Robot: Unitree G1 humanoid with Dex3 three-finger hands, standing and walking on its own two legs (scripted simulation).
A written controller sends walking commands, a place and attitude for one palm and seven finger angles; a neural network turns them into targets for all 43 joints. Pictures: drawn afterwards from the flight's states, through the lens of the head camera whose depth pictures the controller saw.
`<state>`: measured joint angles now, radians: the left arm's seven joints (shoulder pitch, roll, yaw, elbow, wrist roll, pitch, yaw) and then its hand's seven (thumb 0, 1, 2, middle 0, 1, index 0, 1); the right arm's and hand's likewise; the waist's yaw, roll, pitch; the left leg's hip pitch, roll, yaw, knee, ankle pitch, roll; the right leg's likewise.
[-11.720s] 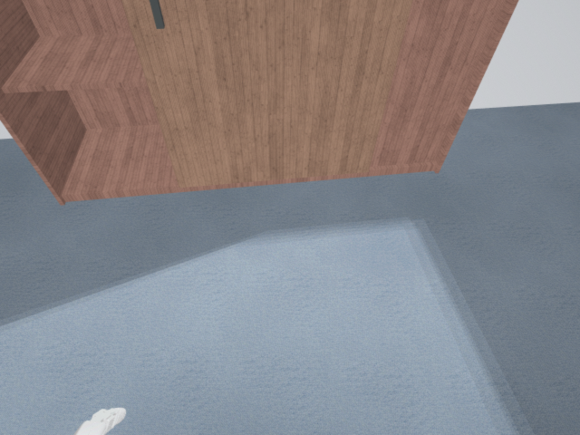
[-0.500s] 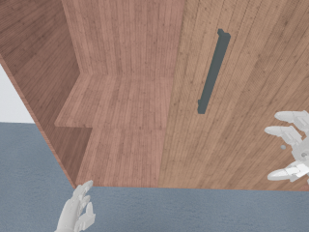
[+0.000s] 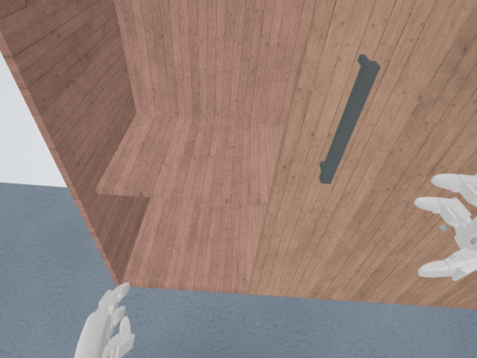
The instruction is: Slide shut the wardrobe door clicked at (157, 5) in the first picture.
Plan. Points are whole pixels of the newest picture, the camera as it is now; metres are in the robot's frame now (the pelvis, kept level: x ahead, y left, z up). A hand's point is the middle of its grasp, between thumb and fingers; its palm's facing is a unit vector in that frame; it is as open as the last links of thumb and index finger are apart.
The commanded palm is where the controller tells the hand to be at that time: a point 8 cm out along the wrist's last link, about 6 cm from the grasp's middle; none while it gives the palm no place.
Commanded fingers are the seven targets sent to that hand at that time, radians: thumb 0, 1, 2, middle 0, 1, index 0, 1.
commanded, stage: raise the hand with hooked fingers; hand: right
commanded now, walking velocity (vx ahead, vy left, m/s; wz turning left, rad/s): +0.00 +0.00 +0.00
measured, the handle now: (342, 125) +0.52 -0.19 +0.16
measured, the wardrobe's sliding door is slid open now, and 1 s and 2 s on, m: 0.53 0.53 0.53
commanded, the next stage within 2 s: move the hooked fingers beside the handle in 0.04 s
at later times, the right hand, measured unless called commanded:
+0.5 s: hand (423, 206) +0.31 -0.27 +0.16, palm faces +0.06 +1.00 -0.04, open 14.0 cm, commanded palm +0.29 -0.31 +0.15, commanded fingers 0.00 0.50 -0.30 0.30 1.20 0.30 1.20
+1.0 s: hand (401, 183) +0.36 -0.26 +0.16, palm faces +0.06 +1.00 -0.03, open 14.0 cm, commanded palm +0.34 -0.31 +0.15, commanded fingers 0.00 0.50 -0.30 0.30 1.20 0.30 1.20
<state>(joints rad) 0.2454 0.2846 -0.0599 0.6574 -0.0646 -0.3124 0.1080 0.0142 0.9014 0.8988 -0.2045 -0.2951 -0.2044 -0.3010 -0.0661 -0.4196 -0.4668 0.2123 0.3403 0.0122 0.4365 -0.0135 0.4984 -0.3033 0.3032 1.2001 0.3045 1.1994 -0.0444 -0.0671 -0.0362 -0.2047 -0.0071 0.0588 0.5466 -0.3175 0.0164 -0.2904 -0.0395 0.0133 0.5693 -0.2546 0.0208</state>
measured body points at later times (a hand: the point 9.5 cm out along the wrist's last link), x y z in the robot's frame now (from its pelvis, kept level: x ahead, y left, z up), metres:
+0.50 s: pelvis +0.00 -0.01 +0.00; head -0.01 +0.01 +0.45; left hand +0.18 +0.22 -0.07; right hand +0.30 -0.32 +0.16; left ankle -0.01 +0.11 -0.73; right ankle +0.03 -0.14 -0.73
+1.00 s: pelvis +0.00 -0.01 +0.00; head +0.00 +0.00 +0.45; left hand +0.14 +0.23 -0.09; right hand +0.35 -0.31 +0.16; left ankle -0.01 +0.11 -0.73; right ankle +0.03 -0.14 -0.73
